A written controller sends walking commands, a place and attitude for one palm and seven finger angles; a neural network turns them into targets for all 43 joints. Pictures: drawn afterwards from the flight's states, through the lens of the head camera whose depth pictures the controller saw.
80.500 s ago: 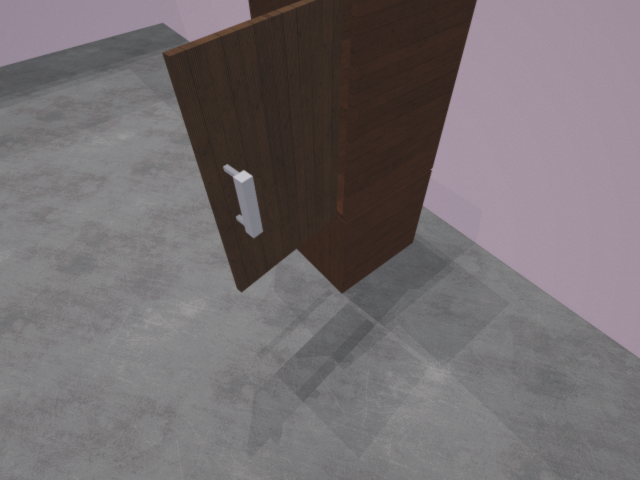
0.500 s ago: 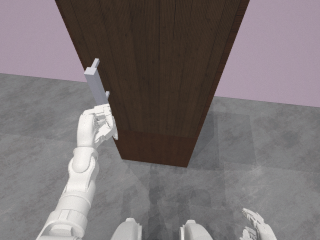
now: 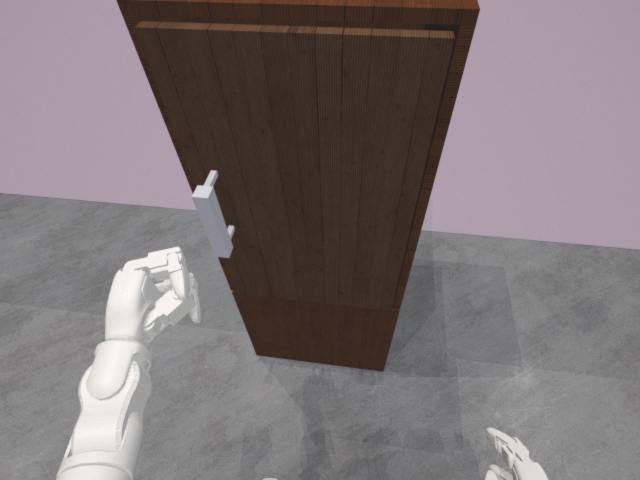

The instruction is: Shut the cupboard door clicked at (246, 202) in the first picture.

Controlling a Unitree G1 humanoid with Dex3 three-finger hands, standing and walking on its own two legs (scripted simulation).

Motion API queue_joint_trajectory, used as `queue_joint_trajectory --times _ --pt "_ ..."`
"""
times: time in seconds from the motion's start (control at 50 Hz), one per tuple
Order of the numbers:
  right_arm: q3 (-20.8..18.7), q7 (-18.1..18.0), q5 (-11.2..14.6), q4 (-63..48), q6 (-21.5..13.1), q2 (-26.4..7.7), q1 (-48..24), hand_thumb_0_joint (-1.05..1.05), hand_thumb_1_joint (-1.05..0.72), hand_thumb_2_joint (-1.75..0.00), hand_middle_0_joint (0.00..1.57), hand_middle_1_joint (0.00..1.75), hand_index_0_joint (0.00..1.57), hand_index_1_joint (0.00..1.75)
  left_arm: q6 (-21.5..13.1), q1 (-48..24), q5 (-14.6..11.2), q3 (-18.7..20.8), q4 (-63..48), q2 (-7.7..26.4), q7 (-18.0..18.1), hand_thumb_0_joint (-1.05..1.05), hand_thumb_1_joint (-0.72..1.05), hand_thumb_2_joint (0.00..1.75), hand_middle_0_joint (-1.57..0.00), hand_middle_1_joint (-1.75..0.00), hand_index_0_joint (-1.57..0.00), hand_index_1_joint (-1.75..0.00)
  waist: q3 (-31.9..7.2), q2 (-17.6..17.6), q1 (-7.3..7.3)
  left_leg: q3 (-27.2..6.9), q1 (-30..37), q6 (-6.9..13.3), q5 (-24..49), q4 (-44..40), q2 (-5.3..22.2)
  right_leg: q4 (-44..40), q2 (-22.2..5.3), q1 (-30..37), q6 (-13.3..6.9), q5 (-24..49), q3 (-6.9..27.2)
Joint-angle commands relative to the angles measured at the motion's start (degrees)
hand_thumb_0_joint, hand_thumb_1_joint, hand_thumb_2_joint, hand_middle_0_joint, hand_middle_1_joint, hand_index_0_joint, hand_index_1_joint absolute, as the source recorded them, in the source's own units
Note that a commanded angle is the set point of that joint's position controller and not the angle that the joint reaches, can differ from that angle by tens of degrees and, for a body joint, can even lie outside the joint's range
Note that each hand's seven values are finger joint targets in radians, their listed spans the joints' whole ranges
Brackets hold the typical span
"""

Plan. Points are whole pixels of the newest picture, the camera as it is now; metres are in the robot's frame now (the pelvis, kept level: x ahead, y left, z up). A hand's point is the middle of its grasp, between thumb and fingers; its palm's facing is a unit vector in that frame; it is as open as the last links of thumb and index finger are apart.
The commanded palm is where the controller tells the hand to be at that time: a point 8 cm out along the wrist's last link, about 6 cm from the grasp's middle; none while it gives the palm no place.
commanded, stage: draw the hand back to the body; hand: left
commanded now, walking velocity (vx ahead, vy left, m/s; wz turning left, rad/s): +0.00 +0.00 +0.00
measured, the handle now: (218, 214) +0.52 +0.19 +0.00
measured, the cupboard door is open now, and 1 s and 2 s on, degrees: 0 0 0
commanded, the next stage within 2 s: step back with the hand held close in 1.12 s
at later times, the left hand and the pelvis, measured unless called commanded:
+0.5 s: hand (57, 321) +0.24 +0.25 +0.15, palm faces +0.35 -0.88 -0.33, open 4.3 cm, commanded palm +0.19 +0.29 +0.18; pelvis +0.02 +0.02 +0.04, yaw +0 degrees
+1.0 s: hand out of the picture +0.21 +0.28 +0.20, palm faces +0.47 -0.79 -0.40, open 7.3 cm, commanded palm +0.16 +0.32 +0.22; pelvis +0.02 +0.02 +0.04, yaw +0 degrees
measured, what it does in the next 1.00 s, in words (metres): stands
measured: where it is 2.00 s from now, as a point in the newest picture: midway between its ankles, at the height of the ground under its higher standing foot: outside the picture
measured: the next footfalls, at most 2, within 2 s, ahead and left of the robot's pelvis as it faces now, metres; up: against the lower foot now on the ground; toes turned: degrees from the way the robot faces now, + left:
none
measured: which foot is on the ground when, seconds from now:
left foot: down 0.00-1.00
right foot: down 0.00-1.00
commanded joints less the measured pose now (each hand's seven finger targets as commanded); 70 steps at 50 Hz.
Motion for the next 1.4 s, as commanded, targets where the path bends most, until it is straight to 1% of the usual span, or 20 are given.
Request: queue_joint_trajectory --times 0.0,0.02,0.04,0.06,0.18,0.36,0.38,0.5,0.6,0.72,0.78,0.92,0.98,1.06,1.12,1.22,1.24,1.26,1.3,1.38 --pt "-2.22 -0.94 0.68 -9.69 -4.52 -6.16 -5.80 0.00 -0.90 -0.90 0.20 0.30 0.20 0.30 -1.83 -6.31 -2.24 5.73 -18.00 10.34 -1.66 0.00 0.90 0.90 -1.19 -1.38 -1.19 -1.38 -12.71 -2.83 1.91 0.04 6.90 1.92 11.80 -8.59 -1.89 -9.69 0.02 12.43 0.89 17.01 1.87" --pt "-2.11 -1.02 0.76 -9.98 -4.88 -6.08 -6.24 0.00 -0.90 -0.90 0.20 0.30 0.20 0.30 -1.20 -5.34 -2.30 5.39 -19.39 10.01 -1.91 0.00 0.90 0.90 -1.16 -1.35 -1.16 -1.35 -12.05 -2.59 1.97 0.12 7.64 1.95 11.56 -9.17 -1.95 -10.23 0.07 12.50 0.90 16.61 1.78" --pt "-2.81 -2.21 0.47 -9.60 -3.39 -5.09 -8.04 0.00 -0.90 -0.90 0.20 0.30 0.20 0.30 1.63 -4.89 5.65 3.52 -21.45 15.25 3.88 0.00 0.90 0.90 -1.13 -1.32 -1.13 -1.32 -12.27 -2.69 2.93 0.66 10.23 2.28 11.74 -11.59 -1.86 -14.28 -2.02 14.57 0.86 15.95 4.81" --pt "-2.43 -2.82 0.31 -10.25 -2.94 -4.58 -8.07 0.00 -0.90 -0.90 0.20 0.30 0.20 0.30 3.87 -3.09 6.39 2.65 -23.30 12.51 6.85 0.00 0.90 0.90 -1.11 -1.29 -1.11 -1.29 -10.05 -3.14 1.87 0.74 11.43 2.39 11.67 -12.79 -1.72 -15.75 -2.20 14.61 1.18 15.38 4.27" --pt "-1.32 -4.57 -0.30 -8.81 -2.73 -4.62 -10.36 0.00 -0.90 -0.90 0.20 0.30 0.20 0.30 9.56 3.04 9.30 3.64 -29.87 13.85 13.22 0.00 0.90 0.90 -0.94 -1.11 -0.94 -1.11 -4.85 -3.20 2.40 0.60 19.39 2.85 14.63 -19.03 -1.12 -21.21 -1.45 19.10 0.95 16.75 2.13" --pt "-0.22 -3.93 -1.19 -7.46 -4.70 -3.97 -11.73 0.00 -0.90 -0.90 0.20 0.30 0.20 0.30 11.97 8.79 10.02 6.38 -37.22 13.74 14.64 0.00 0.90 0.90 -0.69 -0.84 -0.69 -0.84 -1.80 1.22 3.56 -0.18 27.05 1.91 19.56 -25.95 -0.64 -25.58 -0.85 24.68 0.48 19.56 0.35" --pt "-0.33 -3.78 -1.29 -7.10 -4.97 -4.23 -11.81 0.00 -0.90 -0.90 0.20 0.30 0.20 0.30 12.06 10.07 10.07 7.80 -37.48 15.03 14.71 0.00 0.90 0.90 -0.67 -0.81 -0.67 -0.81 -1.11 -0.42 3.80 -0.16 26.70 1.96 20.48 -26.10 -0.60 -26.17 -0.75 25.37 0.48 20.44 0.42" --pt "-0.43 -2.79 -1.74 -6.72 -5.40 -3.73 -12.17 0.00 -0.90 -0.90 0.20 0.30 0.20 0.30 12.66 15.48 9.73 10.72 -41.80 15.09 14.46 0.00 0.90 0.90 -0.50 -0.63 -0.50 -0.63 0.69 0.62 4.26 0.02 27.80 1.59 24.37 -27.46 -0.22 -27.06 -1.02 27.66 0.58 23.70 0.16" --pt "-0.74 -2.55 -1.84 -6.43 -6.12 -3.77 -12.36 0.00 -0.90 -0.90 0.20 0.30 0.20 0.30 12.13 17.26 9.83 14.37 -47.36 17.26 14.90 0.00 0.90 0.90 -0.36 -0.48 -0.36 -0.48 -0.50 2.58 4.72 -0.32 28.65 1.35 25.39 -28.00 -0.11 -27.21 -0.92 28.97 0.54 23.34 0.02" --pt "-1.24 -2.39 -1.76 -5.81 -6.90 -3.80 -12.50 0.00 -0.90 -0.90 0.20 0.30 0.20 0.30 11.23 21.81 9.43 19.69 -49.71 19.72 15.28 0.00 0.90 0.90 -0.20 -0.30 -0.20 -0.30 0.25 1.72 5.47 -0.03 28.37 1.30 26.12 -27.86 0.04 -27.30 -0.86 28.86 0.62 23.92 -0.05" --pt "-1.68 -2.20 -1.61 -5.12 -7.01 -4.41 -12.04 0.00 -0.90 -0.90 0.20 0.30 0.20 0.30 11.56 22.70 9.66 16.45 -45.85 16.18 14.85 0.00 0.90 0.90 -0.20 -0.30 -0.20 -0.30 3.82 -0.68 4.68 -0.08 27.71 1.38 24.35 -28.43 0.39 -28.31 -0.68 26.48 0.81 21.95 -0.14" --pt "-1.85 -2.70 -1.78 -5.22 -7.05 -4.31 -12.49 0.00 -0.90 -0.90 0.20 0.30 0.20 0.30 10.54 20.61 9.82 17.64 -48.14 18.14 15.26 0.00 0.90 0.90 -0.20 -0.30 -0.20 -0.30 0.20 -0.21 5.20 0.21 28.60 1.96 22.29 -28.46 -0.26 -27.99 -1.07 28.30 0.84 20.61 0.25" --pt "-1.78 -2.90 -1.84 -4.87 -7.59 -4.26 -12.81 0.00 -0.90 -0.90 0.20 0.30 0.20 0.30 10.36 20.99 9.87 19.32 -48.18 19.91 15.54 0.00 0.90 0.90 -0.20 -0.30 -0.20 -0.30 1.47 0.87 5.60 0.22 27.92 1.91 21.58 -28.40 -0.30 -28.72 -0.97 27.99 0.77 20.27 0.54" --pt "-1.64 -2.96 -1.71 -4.88 -7.73 -3.67 -13.02 0.00 -0.90 -0.90 0.20 0.30 0.20 0.30 10.19 21.35 9.50 18.63 -47.23 18.63 15.45 0.00 0.90 0.90 -0.20 -0.30 -0.20 -0.30 3.75 0.01 5.31 0.57 27.35 1.90 19.05 -28.71 -0.33 -29.42 -0.96 26.75 0.92 17.87 0.74" --pt "-1.71 -2.90 -1.68 -4.68 -7.95 -3.70 -12.91 0.00 -0.90 -0.90 0.20 0.30 0.20 0.30 9.79 21.41 9.60 18.44 -47.79 18.42 15.32 0.00 0.90 0.90 -0.20 -0.30 -0.20 -0.30 3.40 2.06 5.26 0.73 27.92 1.86 19.07 -28.81 -0.32 -29.70 -1.01 26.91 0.79 17.74 1.00" --pt "-1.97 -2.76 -1.76 -4.75 -8.00 -3.88 -12.70 0.00 -0.90 -0.90 0.20 0.30 0.20 0.30 9.73 21.82 9.47 18.17 -47.70 18.08 15.11 0.00 0.90 0.90 -0.20 -0.30 -0.20 -0.30 2.61 -0.11 5.19 0.82 28.17 2.00 20.37 -28.68 -0.28 -29.54 -0.99 27.47 1.00 19.18 0.90" --pt "-2.75 -2.51 -1.41 -6.36 -6.65 -5.76 -12.36 0.00 -0.90 -0.90 0.20 0.30 0.20 0.30 7.47 16.53 10.03 23.82 -50.19 23.88 15.71 0.00 0.90 0.90 -0.20 -0.30 -0.20 -0.30 4.85 -0.76 2.88 -0.34 23.82 3.05 16.08 -24.75 0.90 -32.91 -4.71 22.55 0.51 20.59 7.55" --pt "-2.81 -2.53 -1.73 -5.16 -5.77 -5.30 -11.88 0.00 -0.90 -0.90 0.20 0.30 0.20 0.30 7.12 21.57 9.98 20.98 -45.86 20.41 15.50 0.00 0.90 0.90 -0.20 -0.30 -0.20 -0.30 4.18 -3.26 2.21 -1.00 23.94 2.94 15.12 -22.69 0.46 -33.65 -6.69 21.36 -0.27 20.14 8.53" --pt "-3.15 -2.42 -1.76 -5.23 -4.58 -4.94 -11.83 0.00 -0.90 -0.90 0.20 0.30 0.20 0.30 6.16 24.14 10.28 19.86 -45.38 19.53 15.45 0.00 0.90 0.90 -0.20 -0.30 -0.20 -0.30 3.23 -5.70 2.01 -0.94 23.01 2.55 14.95 -20.63 0.26 -33.43 -8.68 20.09 -0.95 20.65 8.90" --pt "-3.96 -2.79 -1.67 -6.04 -2.88 -5.68 -11.67 0.00 -0.90 -0.90 0.20 0.30 0.20 0.30 5.20 27.85 10.05 21.25 -47.64 20.95 16.21 0.00 0.90 0.90 -0.20 -0.30 -0.20 -0.30 -1.54 -2.47 1.88 -1.25 23.76 2.20 21.78 -22.32 1.42 -28.92 -7.65 21.76 -0.42 26.31 6.28"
